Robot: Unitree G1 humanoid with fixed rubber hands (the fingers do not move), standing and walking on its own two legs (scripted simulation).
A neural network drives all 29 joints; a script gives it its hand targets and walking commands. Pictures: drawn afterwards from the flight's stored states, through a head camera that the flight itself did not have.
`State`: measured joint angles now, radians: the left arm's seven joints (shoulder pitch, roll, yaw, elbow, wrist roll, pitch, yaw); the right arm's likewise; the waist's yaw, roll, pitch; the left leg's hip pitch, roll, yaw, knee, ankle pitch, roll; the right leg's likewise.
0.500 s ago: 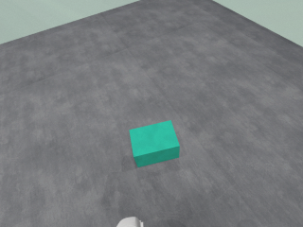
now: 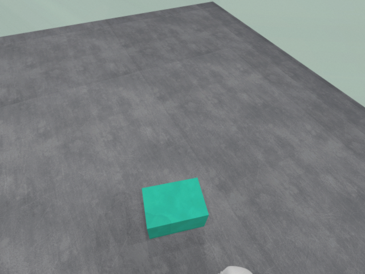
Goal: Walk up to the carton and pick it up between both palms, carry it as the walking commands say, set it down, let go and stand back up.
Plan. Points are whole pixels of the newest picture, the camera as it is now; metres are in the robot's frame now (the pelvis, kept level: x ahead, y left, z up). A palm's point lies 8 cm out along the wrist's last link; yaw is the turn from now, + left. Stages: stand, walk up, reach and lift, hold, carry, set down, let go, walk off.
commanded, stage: walk up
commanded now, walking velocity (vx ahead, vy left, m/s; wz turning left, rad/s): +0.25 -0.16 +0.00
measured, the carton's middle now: (173, 207) +0.50 +0.05 -0.69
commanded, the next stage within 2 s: none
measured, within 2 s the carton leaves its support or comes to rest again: neither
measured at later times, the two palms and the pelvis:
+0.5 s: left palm out of the picture +0.11 +0.17 -0.14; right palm out of the picture +0.05 -0.28 -0.15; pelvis +0.05 -0.06 +0.00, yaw +1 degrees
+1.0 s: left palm out of the picture +0.01 +0.28 -0.16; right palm (278, 271) +0.15 -0.20 -0.12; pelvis +0.07 +0.03 +0.00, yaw +8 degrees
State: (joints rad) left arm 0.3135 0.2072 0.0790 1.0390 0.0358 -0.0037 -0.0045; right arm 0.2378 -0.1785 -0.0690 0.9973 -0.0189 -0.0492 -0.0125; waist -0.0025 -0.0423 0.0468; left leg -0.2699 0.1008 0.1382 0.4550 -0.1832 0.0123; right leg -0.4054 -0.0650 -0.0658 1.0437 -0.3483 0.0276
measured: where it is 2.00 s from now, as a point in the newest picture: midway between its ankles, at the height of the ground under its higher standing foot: outside the picture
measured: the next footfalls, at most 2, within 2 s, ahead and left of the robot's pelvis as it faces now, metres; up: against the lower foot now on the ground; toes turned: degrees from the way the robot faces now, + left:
right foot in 0.24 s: +0.14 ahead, -0.16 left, +0.00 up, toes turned -4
left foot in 0.90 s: +0.10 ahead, +0.15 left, +0.00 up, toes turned +12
